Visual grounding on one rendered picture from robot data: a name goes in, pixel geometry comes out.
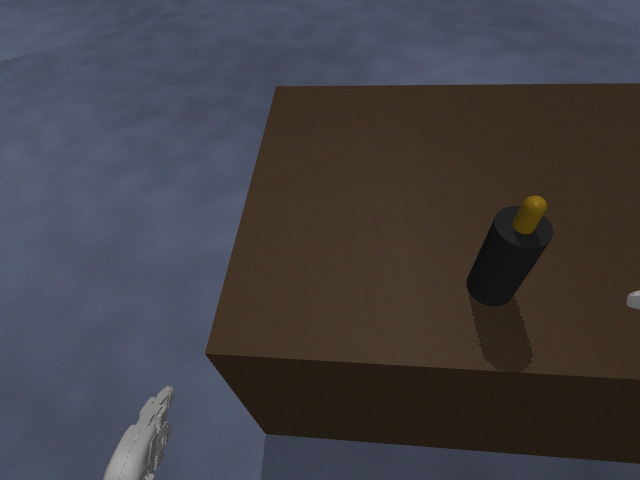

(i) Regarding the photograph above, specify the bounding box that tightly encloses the left robot hand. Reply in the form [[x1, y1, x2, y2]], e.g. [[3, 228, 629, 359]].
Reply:
[[103, 386, 174, 480]]

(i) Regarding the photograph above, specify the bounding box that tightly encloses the bottle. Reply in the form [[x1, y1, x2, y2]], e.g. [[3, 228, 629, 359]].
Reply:
[[466, 195, 553, 307]]

